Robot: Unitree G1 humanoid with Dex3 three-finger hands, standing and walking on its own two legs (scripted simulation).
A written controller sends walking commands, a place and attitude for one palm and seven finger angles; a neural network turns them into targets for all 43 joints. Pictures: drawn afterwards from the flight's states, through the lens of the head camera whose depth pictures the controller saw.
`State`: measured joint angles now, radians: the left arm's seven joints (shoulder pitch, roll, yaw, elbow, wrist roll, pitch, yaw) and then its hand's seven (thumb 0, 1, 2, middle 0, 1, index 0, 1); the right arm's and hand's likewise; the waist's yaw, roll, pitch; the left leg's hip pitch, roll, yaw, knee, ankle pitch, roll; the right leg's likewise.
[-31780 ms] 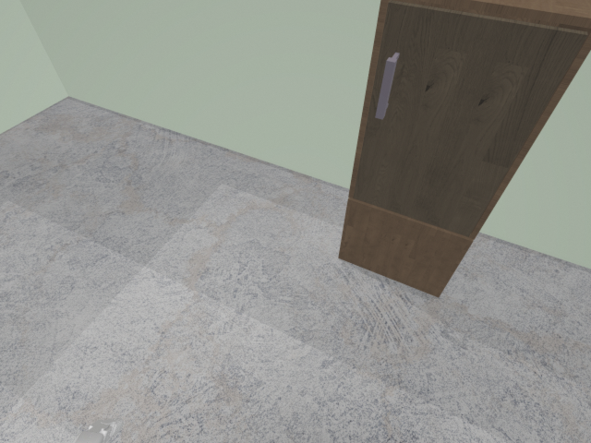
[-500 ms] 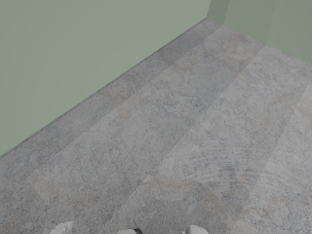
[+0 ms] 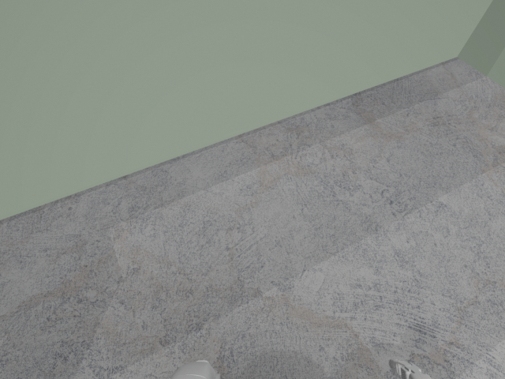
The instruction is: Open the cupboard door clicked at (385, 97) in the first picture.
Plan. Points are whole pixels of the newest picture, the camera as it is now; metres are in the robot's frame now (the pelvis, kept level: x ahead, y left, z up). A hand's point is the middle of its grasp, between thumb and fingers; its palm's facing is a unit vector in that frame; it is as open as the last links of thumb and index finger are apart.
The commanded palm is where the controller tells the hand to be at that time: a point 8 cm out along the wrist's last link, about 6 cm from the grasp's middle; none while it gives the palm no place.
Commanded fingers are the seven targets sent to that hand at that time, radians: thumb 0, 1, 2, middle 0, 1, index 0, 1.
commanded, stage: turn to face it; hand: left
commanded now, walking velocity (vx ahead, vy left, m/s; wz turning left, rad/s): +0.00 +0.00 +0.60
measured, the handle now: out of the picture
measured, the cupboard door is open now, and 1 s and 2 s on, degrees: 49 49 49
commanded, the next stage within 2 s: none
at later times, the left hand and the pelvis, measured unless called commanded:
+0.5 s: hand out of the picture +0.07 +0.20 -0.15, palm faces +0.26 -0.92 -0.30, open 7.4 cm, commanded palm none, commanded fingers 0.00 0.90 0.90 -0.20 -0.30 -0.20 -0.30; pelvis +0.02 -0.04 +0.00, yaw +17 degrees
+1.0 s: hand out of the picture -0.02 +0.21 -0.17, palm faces +0.58 -0.77 -0.25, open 7.4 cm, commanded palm none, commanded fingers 0.00 0.90 0.90 -0.20 -0.30 -0.20 -0.30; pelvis +0.04 -0.02 +0.00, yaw +35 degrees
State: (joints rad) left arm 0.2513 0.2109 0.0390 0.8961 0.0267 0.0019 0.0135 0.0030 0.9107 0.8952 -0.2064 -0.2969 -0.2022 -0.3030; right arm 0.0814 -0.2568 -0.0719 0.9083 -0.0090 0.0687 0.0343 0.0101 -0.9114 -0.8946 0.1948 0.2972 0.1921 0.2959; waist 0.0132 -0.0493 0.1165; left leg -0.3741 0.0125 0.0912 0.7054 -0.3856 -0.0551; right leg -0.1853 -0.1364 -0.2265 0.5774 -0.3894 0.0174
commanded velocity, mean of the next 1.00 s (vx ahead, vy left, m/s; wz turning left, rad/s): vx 0.00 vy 0.00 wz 0.60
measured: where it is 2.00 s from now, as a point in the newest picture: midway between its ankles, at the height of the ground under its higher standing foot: outside the picture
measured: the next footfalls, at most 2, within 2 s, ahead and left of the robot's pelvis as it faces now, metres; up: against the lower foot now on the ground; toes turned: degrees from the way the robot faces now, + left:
left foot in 0.04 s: +0.06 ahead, +0.11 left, +0.00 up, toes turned +7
right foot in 0.46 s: +0.07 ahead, -0.14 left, +0.00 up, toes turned +14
